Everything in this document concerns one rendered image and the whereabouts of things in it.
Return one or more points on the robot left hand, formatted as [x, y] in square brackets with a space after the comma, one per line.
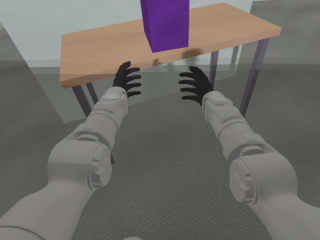
[121, 80]

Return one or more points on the left robot forearm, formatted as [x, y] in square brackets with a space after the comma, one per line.
[104, 121]

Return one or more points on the carton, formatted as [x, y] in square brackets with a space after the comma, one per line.
[166, 23]

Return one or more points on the table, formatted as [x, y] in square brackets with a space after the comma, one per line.
[96, 54]

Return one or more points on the right robot forearm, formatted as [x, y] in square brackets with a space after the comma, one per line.
[232, 130]

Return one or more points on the robot right upper arm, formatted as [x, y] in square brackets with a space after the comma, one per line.
[267, 183]

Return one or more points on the robot left upper arm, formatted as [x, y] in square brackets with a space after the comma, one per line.
[76, 169]

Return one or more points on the robot right hand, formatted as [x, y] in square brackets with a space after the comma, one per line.
[201, 82]

